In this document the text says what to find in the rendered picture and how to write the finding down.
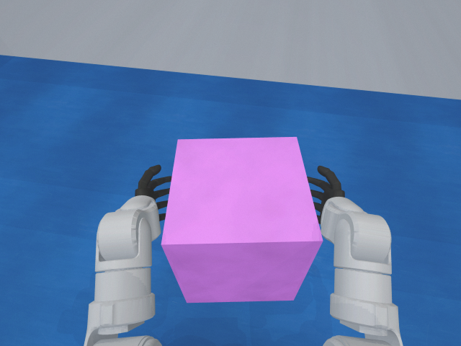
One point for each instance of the right robot forearm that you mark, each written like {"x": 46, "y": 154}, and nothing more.
{"x": 362, "y": 298}

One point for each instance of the robot left hand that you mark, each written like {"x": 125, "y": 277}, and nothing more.
{"x": 146, "y": 187}

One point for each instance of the carton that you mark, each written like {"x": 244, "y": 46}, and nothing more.
{"x": 240, "y": 221}

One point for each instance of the left robot forearm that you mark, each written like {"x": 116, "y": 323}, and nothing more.
{"x": 123, "y": 299}

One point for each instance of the robot right hand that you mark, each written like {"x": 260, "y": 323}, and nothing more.
{"x": 331, "y": 189}

